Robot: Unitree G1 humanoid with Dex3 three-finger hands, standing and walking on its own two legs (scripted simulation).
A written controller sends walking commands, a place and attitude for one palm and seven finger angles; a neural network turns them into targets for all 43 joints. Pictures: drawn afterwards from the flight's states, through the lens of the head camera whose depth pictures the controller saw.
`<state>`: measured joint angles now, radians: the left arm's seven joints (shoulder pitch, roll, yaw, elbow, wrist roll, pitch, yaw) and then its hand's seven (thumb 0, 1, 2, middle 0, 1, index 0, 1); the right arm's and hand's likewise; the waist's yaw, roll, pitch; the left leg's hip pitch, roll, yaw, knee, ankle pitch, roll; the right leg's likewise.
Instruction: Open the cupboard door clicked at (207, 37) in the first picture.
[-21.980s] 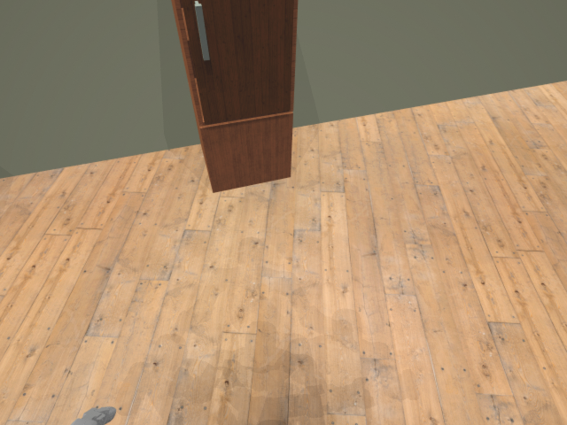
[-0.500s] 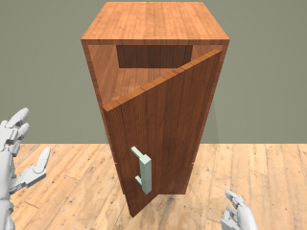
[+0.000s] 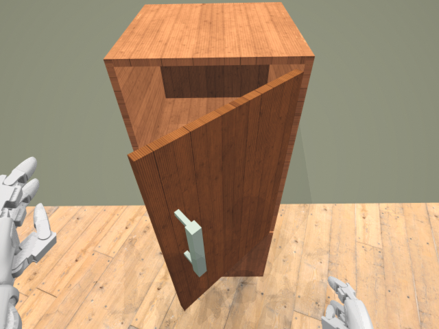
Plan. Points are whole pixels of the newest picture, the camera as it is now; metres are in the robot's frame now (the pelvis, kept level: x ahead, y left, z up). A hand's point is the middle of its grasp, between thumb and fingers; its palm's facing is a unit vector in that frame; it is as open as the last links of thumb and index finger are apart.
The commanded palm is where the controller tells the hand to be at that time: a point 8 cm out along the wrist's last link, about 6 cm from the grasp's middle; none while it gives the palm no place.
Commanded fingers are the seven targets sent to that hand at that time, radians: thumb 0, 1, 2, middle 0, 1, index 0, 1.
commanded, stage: step back with the hand held close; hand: left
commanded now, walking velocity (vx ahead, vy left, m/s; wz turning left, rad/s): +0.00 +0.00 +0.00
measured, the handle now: (190, 244) +0.27 +0.10 +0.01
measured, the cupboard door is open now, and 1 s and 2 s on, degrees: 42 42 42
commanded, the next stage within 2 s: stop stepping back and stand still in 0.98 s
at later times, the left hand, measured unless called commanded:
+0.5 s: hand (24, 258) +0.15 +0.28 +0.15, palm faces +0.34 -0.80 -0.49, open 7.4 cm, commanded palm +0.09 +0.32 +0.17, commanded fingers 0.00 0.90 0.90 -0.20 -0.30 -0.20 -0.30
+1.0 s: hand out of the picture +0.03 +0.32 +0.16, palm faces +0.51 -0.74 -0.43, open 7.4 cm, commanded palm -0.05 +0.35 +0.17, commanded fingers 0.00 0.90 0.90 -0.20 -0.30 -0.20 -0.30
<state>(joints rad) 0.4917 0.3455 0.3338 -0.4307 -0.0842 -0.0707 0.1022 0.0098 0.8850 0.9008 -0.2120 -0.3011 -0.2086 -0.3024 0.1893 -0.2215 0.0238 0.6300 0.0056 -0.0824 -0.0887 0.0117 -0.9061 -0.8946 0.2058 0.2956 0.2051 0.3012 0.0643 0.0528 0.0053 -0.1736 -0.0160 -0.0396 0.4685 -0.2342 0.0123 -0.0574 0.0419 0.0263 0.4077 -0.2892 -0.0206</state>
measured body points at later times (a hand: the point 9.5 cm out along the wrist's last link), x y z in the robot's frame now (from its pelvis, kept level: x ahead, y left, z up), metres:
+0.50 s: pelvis -0.06 +0.02 +0.00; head -0.04 +0.04 +0.45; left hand +0.13 +0.32 +0.18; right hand +0.12 -0.23 -0.07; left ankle +0.02 +0.11 -0.74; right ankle -0.04 -0.11 -0.74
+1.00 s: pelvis -0.16 +0.04 -0.02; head -0.14 +0.07 +0.43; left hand +0.00 +0.36 +0.18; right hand +0.02 -0.18 -0.09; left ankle -0.06 +0.13 -0.74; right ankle -0.13 -0.10 -0.70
